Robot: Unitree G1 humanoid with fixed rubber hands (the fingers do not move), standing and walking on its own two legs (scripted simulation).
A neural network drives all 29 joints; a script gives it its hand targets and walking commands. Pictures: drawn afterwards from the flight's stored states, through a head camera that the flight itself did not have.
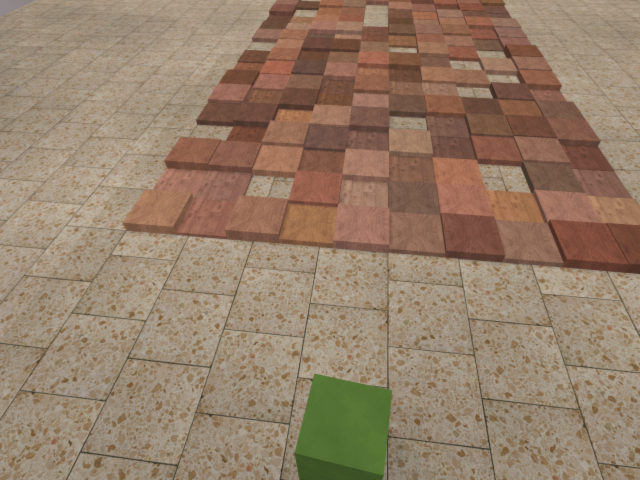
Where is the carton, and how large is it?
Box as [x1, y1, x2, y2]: [295, 373, 391, 479]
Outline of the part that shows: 314,373 295,449 295,458 299,479 381,479 384,468 391,390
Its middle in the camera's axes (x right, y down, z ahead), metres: +0.06 +0.54 +1.05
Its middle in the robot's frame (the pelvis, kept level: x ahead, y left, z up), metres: +0.40 -0.04 -0.66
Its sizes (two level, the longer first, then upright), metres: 0.210 0.200 0.250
